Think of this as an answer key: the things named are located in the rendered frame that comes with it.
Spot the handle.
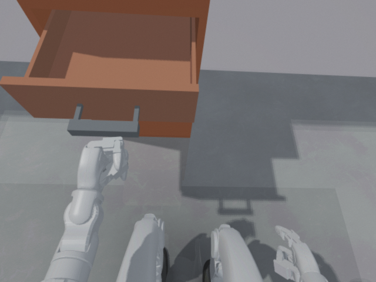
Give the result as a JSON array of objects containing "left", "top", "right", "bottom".
[{"left": 67, "top": 103, "right": 140, "bottom": 137}]

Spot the robot left forearm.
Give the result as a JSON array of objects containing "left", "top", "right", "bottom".
[{"left": 41, "top": 189, "right": 104, "bottom": 282}]

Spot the drawer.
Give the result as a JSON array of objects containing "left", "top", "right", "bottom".
[{"left": 0, "top": 9, "right": 199, "bottom": 123}]

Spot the robot right shin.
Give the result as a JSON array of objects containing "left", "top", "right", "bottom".
[{"left": 210, "top": 224, "right": 230, "bottom": 282}]

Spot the robot right hand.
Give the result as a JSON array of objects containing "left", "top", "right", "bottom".
[{"left": 273, "top": 226, "right": 320, "bottom": 282}]

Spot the cabinet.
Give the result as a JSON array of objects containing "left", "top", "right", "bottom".
[{"left": 17, "top": 0, "right": 210, "bottom": 138}]

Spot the robot left shin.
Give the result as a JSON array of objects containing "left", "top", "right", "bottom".
[{"left": 135, "top": 214, "right": 163, "bottom": 282}]

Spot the robot shin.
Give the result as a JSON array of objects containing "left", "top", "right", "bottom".
[
  {"left": 135, "top": 214, "right": 163, "bottom": 282},
  {"left": 210, "top": 224, "right": 230, "bottom": 282}
]

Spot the robot left hand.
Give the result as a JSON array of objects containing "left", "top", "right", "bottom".
[{"left": 77, "top": 136, "right": 129, "bottom": 192}]

